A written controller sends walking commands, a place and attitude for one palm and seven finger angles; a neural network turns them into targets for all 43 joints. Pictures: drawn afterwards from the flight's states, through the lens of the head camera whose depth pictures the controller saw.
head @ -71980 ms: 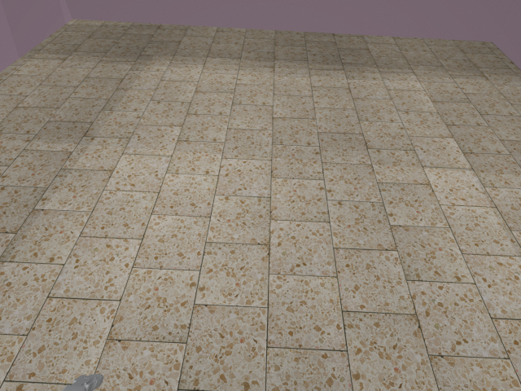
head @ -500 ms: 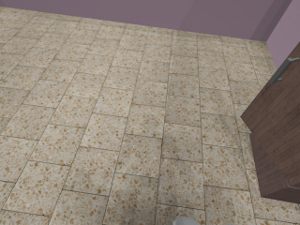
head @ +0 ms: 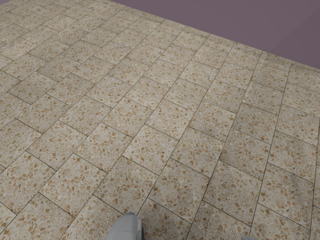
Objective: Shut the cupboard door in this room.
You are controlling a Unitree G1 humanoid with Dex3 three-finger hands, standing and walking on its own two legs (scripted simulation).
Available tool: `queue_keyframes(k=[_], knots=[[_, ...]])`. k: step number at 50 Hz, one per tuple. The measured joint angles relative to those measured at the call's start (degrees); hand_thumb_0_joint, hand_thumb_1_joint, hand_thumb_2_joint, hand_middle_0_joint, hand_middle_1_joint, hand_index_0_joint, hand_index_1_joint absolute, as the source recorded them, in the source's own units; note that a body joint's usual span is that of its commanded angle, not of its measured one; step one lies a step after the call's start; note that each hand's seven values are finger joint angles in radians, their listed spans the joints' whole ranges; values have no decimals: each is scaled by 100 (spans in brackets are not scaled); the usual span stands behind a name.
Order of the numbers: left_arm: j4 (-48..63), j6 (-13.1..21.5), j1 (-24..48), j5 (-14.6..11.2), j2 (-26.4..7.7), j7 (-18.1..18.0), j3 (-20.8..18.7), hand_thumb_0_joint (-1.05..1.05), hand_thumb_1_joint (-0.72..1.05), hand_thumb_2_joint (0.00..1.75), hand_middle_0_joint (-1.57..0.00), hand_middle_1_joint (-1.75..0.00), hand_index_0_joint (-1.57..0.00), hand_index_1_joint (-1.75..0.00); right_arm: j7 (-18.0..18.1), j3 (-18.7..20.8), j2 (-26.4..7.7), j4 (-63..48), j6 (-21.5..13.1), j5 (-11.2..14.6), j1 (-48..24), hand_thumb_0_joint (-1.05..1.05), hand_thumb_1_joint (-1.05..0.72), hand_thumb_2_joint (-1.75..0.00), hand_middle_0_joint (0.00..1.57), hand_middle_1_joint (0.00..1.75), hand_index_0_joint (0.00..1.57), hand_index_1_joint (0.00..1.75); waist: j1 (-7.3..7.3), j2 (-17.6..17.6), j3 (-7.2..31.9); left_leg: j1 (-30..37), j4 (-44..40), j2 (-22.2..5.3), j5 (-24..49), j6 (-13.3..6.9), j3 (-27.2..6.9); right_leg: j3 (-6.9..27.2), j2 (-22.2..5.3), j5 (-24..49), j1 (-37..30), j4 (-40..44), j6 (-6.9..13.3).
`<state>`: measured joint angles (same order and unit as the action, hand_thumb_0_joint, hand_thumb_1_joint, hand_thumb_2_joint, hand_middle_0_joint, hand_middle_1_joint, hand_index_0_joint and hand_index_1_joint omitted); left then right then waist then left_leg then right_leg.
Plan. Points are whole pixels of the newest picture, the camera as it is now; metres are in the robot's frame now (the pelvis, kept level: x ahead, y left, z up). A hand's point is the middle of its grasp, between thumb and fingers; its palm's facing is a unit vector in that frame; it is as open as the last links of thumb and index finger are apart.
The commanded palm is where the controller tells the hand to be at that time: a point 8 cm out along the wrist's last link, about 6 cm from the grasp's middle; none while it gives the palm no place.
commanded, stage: walk to a spot facing it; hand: left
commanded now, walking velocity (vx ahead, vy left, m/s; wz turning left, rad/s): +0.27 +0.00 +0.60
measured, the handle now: out of the picture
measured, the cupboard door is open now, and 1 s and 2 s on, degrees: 28 28 28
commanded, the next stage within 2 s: turn to face it in 0.12 s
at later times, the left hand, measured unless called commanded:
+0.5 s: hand (96, 189) +0.26 +0.22 -0.16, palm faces +0.06 -0.98 -0.20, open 7.4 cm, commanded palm none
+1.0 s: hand (97, 161) +0.36 +0.25 -0.18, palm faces -0.17 -0.96 -0.21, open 7.4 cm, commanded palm none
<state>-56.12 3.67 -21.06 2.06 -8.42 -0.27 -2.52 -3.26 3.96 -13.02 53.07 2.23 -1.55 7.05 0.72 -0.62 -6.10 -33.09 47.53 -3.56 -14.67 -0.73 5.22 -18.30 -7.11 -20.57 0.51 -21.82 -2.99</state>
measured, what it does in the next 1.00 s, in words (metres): walks ahead, turning right: left foot, then right foot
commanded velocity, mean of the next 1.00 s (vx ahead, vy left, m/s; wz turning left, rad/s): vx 0.04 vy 0.00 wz -0.39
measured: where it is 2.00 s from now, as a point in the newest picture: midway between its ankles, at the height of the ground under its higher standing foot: (154, 218)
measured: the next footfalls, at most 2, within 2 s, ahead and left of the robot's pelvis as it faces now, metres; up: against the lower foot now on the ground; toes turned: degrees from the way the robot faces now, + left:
left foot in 0.10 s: +0.18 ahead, +0.11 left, +0.00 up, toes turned +9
right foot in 0.56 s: +0.27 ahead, -0.09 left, +0.00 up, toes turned -5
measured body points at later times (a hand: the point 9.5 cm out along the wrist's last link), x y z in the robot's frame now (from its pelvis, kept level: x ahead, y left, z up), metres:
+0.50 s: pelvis +0.18 +0.03 +0.00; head +0.20 +0.04 +0.45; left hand +0.26 +0.27 -0.15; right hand +0.23 -0.20 -0.15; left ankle +0.14 +0.11 -0.74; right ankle +0.24 -0.10 -0.71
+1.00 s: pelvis +0.26 +0.06 -0.01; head +0.30 +0.07 +0.44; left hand +0.37 +0.30 -0.16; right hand +0.30 -0.21 -0.13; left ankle +0.30 +0.17 -0.74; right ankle +0.21 -0.07 -0.70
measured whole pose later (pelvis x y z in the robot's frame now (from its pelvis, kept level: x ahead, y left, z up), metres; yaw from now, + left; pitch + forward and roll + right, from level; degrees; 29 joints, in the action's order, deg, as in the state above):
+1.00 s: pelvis +0.26 +0.06 -0.01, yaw -15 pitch +1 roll -1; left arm -53.4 -4.0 -12.7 1.3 -14.1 0.6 -5.8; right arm 1.9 1.5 -10.5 51.1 0.1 -1.4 8.8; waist 1.7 -2.6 -3.6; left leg -17.3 33.5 -3.1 -16.4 0.1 3.3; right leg 4.3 2.8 -28.5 23.4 -50.8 -1.2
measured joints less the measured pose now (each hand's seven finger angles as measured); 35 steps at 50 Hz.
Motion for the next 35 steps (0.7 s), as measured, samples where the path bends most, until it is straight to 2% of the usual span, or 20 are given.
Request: queue_keyframes(k=[3,4,5,6,8,10,13,16,20,24,27,29,30,32,35], knots=[[-103,-44,-196,-10,-59,15,-22,0,90,90,-21,-30,-20,-30,-9,-53,22,-168,-95,-8,-271,0,-91,-90,20,29,19,29,109,-137,-143,350,-785,197,-129,-191,228,-151,-223,-431,-135,-452,-183],[-140,-77,-295,-25,-79,30,-34,0,90,90,-21,-30,-20,-30,-6,-76,4,-255,-158,-15,-316,0,-91,-90,20,29,19,29,112,-155,-143,583,-1100,277,-55,-265,288,-144,-350,-641,-38,-932,-202],[-160,-136,-392,-52,-78,66,-49,0,90,90,-21,-30,-20,-30,5,-88,-53,-362,-240,-35,-332,0,-91,-90,20,29,19,29,85,-58,-88,654,-1233,255,443,-416,232,-20,-401,-751,263,-1780,-150],[-186,-233,-350,-71,-140,93,-62,0,90,90,-21,-30,-20,-30,55,-79,-48,-414,-318,-25,-370,0,-91,-90,20,29,19,29,47,-78,-119,552,-928,299,543,-491,214,364,-415,-872,662,-2777,-94],[-170,-391,-115,-75,-306,72,-118,1,90,90,-21,-30,-20,-30,153,-125,-4,-439,-391,3,-357,0,-91,-90,20,29,20,29,88,-193,-171,580,-636,410,148,-512,204,1113,-274,-880,1497,-4328,-2],[-85,-422,185,-49,-409,58,-188,1,91,90,-21,-30,-20,-30,240,-163,27,-411,-403,6,-245,0,-91,-90,20,29,20,29,101,-213,-138,775,-826,503,-21,-485,142,1432,-179,-587,2176,-4915,27],[164,-363,626,-10,-481,71,-240,1,91,90,-20,-30,-20,-30,332,-210,89,-263,-422,5,-27,0,-91,-90,20,29,20,29,75,-170,-74,1166,-1384,616,145,-449,8,1654,-133,-105,2860,-4711,-3],[346,-320,918,-15,-501,34,-211,1,91,90,-20,-30,-20,-30,388,-268,219,-42,-411,25,205,0,-90,-90,20,29,20,29,50,-137,54,1601,-1894,648,228,-463,-71,1760,-57,291,3190,-4139,-27],[356,-363,1105,-41,-422,-6,-115,0,91,90,-20,-30,-20,-30,474,-248,333,255,-396,41,489,0,-93,-90,20,30,20,30,2,-91,218,2143,-2311,600,171,-394,-45,1779,118,704,3060,-3032,15],[286,-460,1100,-49,-274,23,-50,0,91,90,-20,-30,-20,-30,478,-252,365,458,-317,28,663,0,-92,-90,20,30,20,30,-33,-44,261,2475,-2231,481,-168,-290,168,1668,345,778,2568,-2143,107],[255,-511,989,-42,-161,76,-37,0,91,90,-20,-30,-20,-30,498,-228,358,531,-221,24,732,0,-92,-90,20,30,20,30,-61,25,249,2527,-1811,332,-613,-176,398,1527,515,852,2061,-1607,193],[230,-453,923,-23,-89,92,-33,0,91,90,-20,-30,-20,-30,497,-186,320,559,-170,55,731,0,-91,-90,20,30,20,30,-61,125,221,2313,-1172,149,-968,-74,481,1544,678,573,1844,-1337,392],[200,-412,930,-29,-41,82,-19,0,91,90,-20,-30,-20,-30,503,-161,289,568,-128,79,674,0,-91,-90,20,30,20,30,-79,193,158,2066,-586,107,-1278,20,339,1556,757,416,1865,-1392,470],[183,-378,924,-57,14,7,-45,0,92,90,-20,-30,-20,-30,528,-136,249,551,-49,102,571,0,-91,-90,20,29,20,30,-75,220,57,1524,608,198,-1661,168,-41,1622,835,417,1824,-1306,540],[176,-433,868,-66,-15,-57,-95,0,93,90,-21,-30,-20,-30,529,-111,207,453,5,101,444,0,-91,-90,20,29,20,29,-43,186,17,936,1430,208,-1421,305,-319,1766,902,616,1658,-920,552]])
